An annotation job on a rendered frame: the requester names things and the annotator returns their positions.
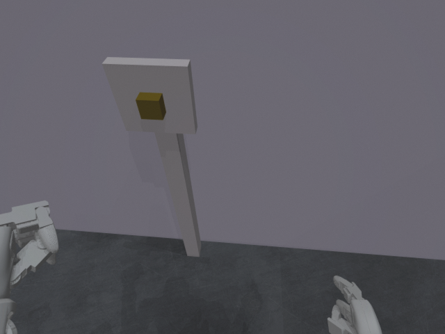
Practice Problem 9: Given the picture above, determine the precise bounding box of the button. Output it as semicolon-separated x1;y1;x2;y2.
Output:
136;93;166;120

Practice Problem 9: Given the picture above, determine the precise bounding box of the panel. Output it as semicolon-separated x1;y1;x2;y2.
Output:
102;57;201;257

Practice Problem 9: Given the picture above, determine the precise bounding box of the left robot forearm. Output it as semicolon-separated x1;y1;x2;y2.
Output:
0;299;18;334

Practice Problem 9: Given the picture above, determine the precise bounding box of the right robot hand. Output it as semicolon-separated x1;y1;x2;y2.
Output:
327;276;382;334

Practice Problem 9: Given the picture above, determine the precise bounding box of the left robot hand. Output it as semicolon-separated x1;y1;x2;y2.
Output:
0;200;59;299

